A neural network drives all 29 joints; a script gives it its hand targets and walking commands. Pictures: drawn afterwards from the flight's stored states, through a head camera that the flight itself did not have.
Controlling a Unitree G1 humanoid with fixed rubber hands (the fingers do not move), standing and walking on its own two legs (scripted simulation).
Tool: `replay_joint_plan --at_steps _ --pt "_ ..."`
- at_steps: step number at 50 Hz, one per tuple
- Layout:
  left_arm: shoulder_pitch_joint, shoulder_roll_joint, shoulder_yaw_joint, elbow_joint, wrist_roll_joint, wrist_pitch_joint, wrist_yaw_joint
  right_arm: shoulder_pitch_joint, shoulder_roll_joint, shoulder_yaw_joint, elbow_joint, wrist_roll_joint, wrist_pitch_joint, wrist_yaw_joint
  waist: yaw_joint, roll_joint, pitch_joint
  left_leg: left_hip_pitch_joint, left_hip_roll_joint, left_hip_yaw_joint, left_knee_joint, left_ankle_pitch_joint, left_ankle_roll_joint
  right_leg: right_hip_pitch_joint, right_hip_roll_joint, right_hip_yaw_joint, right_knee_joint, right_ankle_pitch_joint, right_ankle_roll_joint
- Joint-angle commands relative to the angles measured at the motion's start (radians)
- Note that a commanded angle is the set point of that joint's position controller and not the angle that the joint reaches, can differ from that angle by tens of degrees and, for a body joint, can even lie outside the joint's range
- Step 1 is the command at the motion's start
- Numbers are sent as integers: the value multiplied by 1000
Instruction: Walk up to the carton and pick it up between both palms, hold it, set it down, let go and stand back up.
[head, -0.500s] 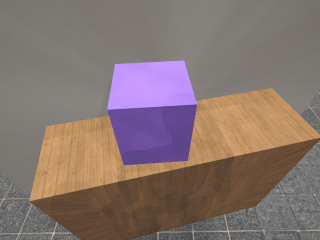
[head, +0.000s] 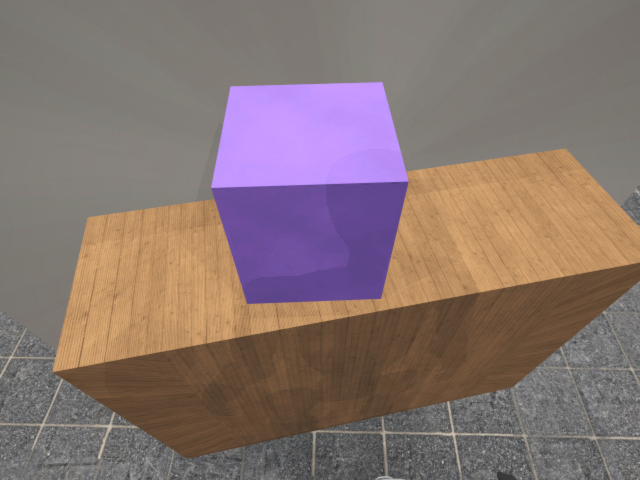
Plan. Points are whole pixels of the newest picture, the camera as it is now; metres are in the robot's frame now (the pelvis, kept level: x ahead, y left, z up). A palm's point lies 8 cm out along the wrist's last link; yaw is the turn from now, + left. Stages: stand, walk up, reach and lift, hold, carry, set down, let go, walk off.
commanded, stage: reach and lift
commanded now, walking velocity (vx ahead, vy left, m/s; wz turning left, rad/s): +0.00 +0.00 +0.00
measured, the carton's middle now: (310, 199) +0.50 +0.01 +0.06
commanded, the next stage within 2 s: none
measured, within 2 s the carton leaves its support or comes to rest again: neither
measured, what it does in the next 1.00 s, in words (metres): stands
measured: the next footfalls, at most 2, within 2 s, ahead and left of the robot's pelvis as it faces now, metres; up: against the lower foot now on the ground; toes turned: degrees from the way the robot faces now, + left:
none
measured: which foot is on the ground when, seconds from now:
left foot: down 0.00-1.00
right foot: down 0.00-1.00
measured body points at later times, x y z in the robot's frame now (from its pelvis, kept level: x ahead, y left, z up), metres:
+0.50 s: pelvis +0.01 -0.03 +0.02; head +0.03 -0.01 +0.47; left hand +0.16 +0.23 -0.07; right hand +0.15 -0.24 -0.07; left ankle +0.02 +0.07 -0.72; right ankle +0.04 -0.11 -0.72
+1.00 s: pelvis +0.04 -0.03 +0.03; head +0.02 -0.01 +0.48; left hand +0.21 +0.22 -0.03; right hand +0.22 -0.21 -0.03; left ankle +0.02 +0.07 -0.72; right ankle +0.04 -0.11 -0.72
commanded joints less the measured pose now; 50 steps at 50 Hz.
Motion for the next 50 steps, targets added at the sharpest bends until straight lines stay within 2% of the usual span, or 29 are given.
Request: replay_joint_plan --at_steps 1,2,3,4,5,6,8,10,11,13,15,17,20,25,33,34,38,48,50 --pt "-234 127 56 -409 -9 202 14 -104 -148 -55 -255 68 13 17 0 6 -317 -18 140 -113 -89 -185 -99 60 -37 4 9 17 -48" --pt "-166 130 66 -434 -4 223 9 -37 -146 -57 -257 80 24 9 -3 20 -357 19 153 -118 -87 -32 -97 92 -11 -13 14 163 -55" --pt "-89 127 87 -457 10 232 1 17 -160 -51 -265 101 26 0 -6 20 -414 111 144 -132 -70 216 -111 140 19 -22 13 313 -52" --pt "4 124 113 -490 28 233 -9 71 -178 -33 -285 132 25 -11 -5 4 -445 214 126 -147 -70 446 -131 194 35 -25 -20 436 -32" --pt "87 113 129 -535 47 231 -18 106 -196 -13 -301 160 22 -17 -2 11 -440 289 114 -160 -88 584 -148 213 47 -32 -61 471 -13" --pt "128 109 141 -552 67 226 -23 124 -200 9 -308 178 16 -22 1 18 -407 304 99 -144 -97 633 -151 222 40 -29 -104 504 -8" --pt "140 105 159 -530 100 213 -28 108 -210 39 -310 188 8 -26 -1 25 -315 316 62 -112 -123 578 -144 202 30 -19 -169 491 -4" --pt "86 122 167 -477 113 192 -31 66 -173 53 -340 163 1 -38 12 3 -195 277 28 -76 -155 419 -122 190 11 4 -233 430 3" --pt "51 126 167 -459 113 180 -31 52 -142 55 -360 146 -1 -45 19 -9 -131 240 19 -64 -181 325 -110 189 1 24 -261 358 11" --pt "-16 140 162 -449 98 149 -30 29 -76 59 -401 121 -5 -54 31 -21 -45 178 20 -55 -225 198 -87 185 -21 58 -305 223 22" --pt "-75 143 149 -473 77 114 -25 21 -20 62 -449 114 -5 -53 41 1 -8 137 35 -49 -263 115 -70 187 -42 90 -341 80 17" --pt "-103 142 142 -517 59 75 -18 29 16 68 -501 120 -9 -50 43 27 -15 126 45 -49 -287 84 -60 206 -60 110 -359 33 16" --pt "-101 145 134 -567 30 9 -10 67 46 69 -556 123 -30 -60 32 49 -61 148 50 -52 -306 82 -53 225 -74 123 -370 61 19" --pt "-21 179 138 -570 -13 -84 -24 143 56 57 -585 108 -75 -91 16 45 -124 189 49 -53 -324 130 -53 258 -65 98 -375 142 26" --pt "64 192 127 -530 -63 -192 -39 163 54 56 -608 103 -114 -107 34 11 -124 176 57 -56 -360 189 -50 312 -37 64 -391 140 25" --pt "-50 202 105 -530 -71 -206 -35 54 55 49 -592 99 -122 -108 40 30 -124 145 56 -60 -374 130 -44 296 -33 60 -385 83 16" --pt "-46 181 75 -493 -90 -243 -24 52 75 67 -578 116 -128 -105 37 32 -98 108 70 -72 -394 73 -32 322 -35 72 -382 36 6" --pt "14 165 73 -552 -94 -310 -18 73 62 101 -614 185 -151 -101 61 44 -133 238 46 -93 -362 311 -64 299 -33 76 -404 214 -3" --pt "11 162 74 -562 -94 -320 -18 69 55 100 -621 198 -156 -104 56 45 -125 251 44 -98 -360 336 -70 294 -32 76 -412 233 -1"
